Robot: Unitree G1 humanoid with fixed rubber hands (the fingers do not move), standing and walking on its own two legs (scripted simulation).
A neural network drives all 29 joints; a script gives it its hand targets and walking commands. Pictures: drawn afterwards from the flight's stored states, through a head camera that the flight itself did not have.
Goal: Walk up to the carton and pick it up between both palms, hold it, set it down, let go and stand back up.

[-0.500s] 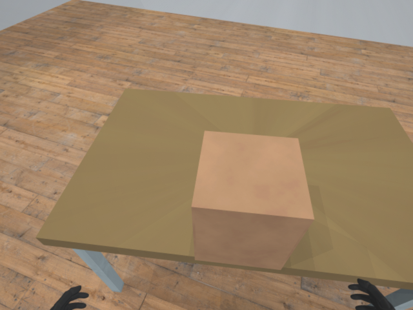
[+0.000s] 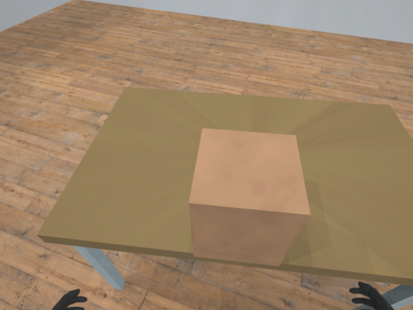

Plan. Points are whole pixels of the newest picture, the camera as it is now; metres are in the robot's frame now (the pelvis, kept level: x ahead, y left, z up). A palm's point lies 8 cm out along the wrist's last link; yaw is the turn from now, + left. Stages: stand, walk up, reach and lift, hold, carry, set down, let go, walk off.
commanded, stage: walk up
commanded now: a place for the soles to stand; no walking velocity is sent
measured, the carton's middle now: (241, 199) +0.38 -0.06 -0.03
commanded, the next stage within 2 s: reach and lift in 0.16 s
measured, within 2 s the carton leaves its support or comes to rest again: neither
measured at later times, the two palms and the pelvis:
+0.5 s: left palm (93, 283) +0.19 +0.24 -0.05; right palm out of the picture +0.16 -0.31 -0.07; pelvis +0.02 -0.03 +0.01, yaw +0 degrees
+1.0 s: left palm out of the picture +0.13 +0.24 -0.05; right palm out of the picture +0.11 -0.25 -0.05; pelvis -0.03 +0.01 +0.01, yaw +0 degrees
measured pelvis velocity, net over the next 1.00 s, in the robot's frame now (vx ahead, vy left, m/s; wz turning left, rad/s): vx -0.03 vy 0.01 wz -0.01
